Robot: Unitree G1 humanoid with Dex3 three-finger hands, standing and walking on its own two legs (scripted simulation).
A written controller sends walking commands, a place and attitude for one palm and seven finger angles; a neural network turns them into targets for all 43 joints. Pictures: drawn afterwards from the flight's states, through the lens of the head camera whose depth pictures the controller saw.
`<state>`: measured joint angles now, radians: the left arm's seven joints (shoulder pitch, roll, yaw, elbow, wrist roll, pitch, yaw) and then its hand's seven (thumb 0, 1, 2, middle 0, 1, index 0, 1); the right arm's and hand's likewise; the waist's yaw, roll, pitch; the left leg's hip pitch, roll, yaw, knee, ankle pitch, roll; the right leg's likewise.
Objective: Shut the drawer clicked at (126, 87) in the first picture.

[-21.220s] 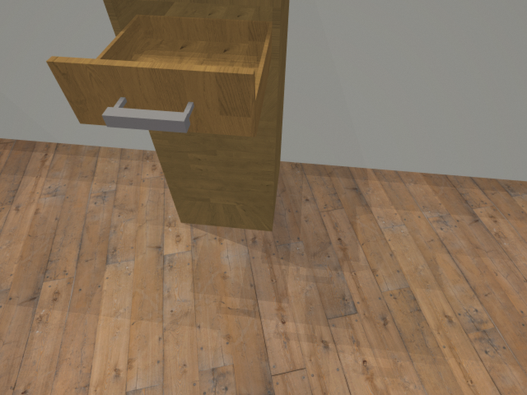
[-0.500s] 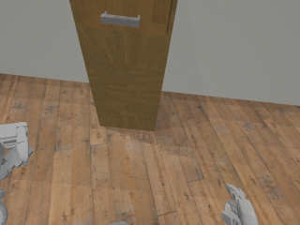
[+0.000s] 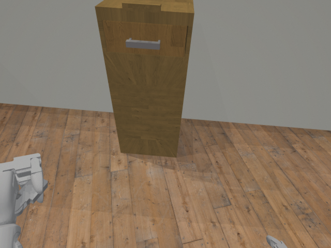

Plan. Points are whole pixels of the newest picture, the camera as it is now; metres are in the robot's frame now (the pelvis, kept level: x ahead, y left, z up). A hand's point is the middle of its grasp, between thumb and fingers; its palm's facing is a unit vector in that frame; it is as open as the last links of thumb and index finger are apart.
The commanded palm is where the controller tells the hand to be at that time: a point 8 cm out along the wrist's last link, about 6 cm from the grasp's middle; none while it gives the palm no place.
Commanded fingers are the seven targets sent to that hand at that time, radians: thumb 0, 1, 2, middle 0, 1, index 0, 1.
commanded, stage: stop stepping back and stand still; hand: left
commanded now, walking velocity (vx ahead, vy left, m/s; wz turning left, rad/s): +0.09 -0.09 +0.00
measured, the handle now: (143, 42) +0.95 +0.15 +0.12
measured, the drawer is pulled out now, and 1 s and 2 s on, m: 0.00 0.00 0.00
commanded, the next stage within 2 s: let the arm hang, fingers relaxed in 0.26 s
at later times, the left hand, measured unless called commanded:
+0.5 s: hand (66, 240) +0.16 +0.24 -0.04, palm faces +0.20 -0.90 -0.39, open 3.1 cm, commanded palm none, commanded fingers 0.00 0.90 0.90 -1.08 -1.25 -1.08 -1.25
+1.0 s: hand out of the picture -0.03 +0.18 -0.16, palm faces +0.08 -0.97 -0.21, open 5.9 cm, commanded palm none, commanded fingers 0.00 0.90 0.90 -0.20 -0.30 -0.20 -0.30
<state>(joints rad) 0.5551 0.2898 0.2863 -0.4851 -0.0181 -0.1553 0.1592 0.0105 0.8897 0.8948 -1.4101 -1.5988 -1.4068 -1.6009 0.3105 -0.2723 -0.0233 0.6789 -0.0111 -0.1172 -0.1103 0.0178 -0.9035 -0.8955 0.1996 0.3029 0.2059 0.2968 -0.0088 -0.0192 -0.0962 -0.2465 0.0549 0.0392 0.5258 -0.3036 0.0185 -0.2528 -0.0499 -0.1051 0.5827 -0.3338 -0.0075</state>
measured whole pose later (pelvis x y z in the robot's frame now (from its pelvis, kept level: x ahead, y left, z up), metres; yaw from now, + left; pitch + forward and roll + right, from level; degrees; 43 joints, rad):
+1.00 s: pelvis -0.02 +0.00 +0.01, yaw +3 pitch -2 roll +0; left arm 0.29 0.16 0.01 1.09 0.01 0.02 0.02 0.00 0.91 0.89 -0.45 -0.59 -0.45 -0.58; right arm 0.32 -0.15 0.00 1.07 -0.03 0.03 -0.02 0.01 -0.91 -0.90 0.19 0.30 0.20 0.30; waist 0.00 0.03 0.05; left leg -0.22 0.02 0.05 0.46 -0.21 0.00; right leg -0.22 -0.01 -0.15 0.43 -0.18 -0.05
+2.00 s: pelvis +0.00 +0.01 +0.01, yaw +1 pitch -2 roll +0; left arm 0.28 0.11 0.02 1.16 0.02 -0.01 0.03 0.00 0.91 0.89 -0.20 -0.30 -0.20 -0.30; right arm 0.31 -0.12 -0.01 1.14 -0.02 0.00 -0.03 0.01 -0.91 -0.90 0.19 0.30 0.20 0.30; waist -0.01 0.03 0.04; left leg -0.16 0.02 0.08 0.41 -0.22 0.01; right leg -0.19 -0.01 -0.12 0.41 -0.20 -0.04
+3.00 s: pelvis +0.02 -0.01 +0.02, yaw +2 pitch -2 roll +0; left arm 0.20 0.18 0.03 1.15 0.01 -0.02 0.02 0.00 0.91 0.89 -0.20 -0.30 -0.20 -0.30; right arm 0.24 -0.21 -0.01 1.14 -0.02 0.01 -0.03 0.01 -0.91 -0.90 0.20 0.30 0.20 0.30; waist -0.01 0.04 0.05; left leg -0.11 0.05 0.07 0.36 -0.22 -0.03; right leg -0.13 0.03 -0.13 0.34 -0.19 -0.07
